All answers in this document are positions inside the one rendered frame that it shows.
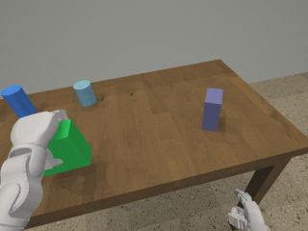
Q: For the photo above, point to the right robot forearm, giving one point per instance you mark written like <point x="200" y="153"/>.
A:
<point x="257" y="226"/>

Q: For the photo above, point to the robot right hand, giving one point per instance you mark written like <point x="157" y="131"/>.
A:
<point x="241" y="217"/>

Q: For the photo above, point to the table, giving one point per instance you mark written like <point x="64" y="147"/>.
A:
<point x="146" y="138"/>

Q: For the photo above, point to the left robot forearm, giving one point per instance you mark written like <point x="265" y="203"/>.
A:
<point x="20" y="185"/>

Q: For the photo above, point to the sponge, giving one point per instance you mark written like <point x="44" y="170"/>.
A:
<point x="70" y="146"/>

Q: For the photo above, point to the robot left hand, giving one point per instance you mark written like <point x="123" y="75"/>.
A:
<point x="39" y="129"/>

